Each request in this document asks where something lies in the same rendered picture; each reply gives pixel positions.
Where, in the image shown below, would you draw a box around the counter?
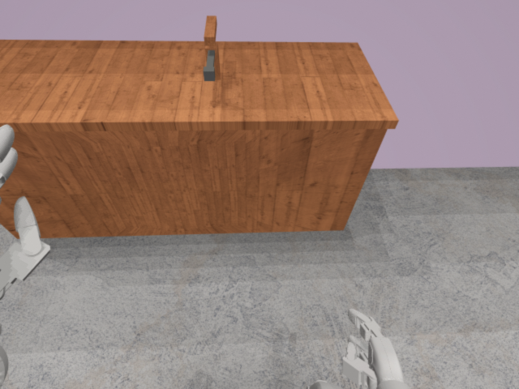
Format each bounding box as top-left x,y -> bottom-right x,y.
0,15 -> 399,239

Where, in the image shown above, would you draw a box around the right robot hand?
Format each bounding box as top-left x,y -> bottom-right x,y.
342,309 -> 405,389

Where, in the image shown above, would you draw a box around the tap lever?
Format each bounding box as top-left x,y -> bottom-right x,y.
204,50 -> 215,81

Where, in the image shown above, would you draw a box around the left robot hand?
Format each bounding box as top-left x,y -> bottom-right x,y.
0,125 -> 50,300

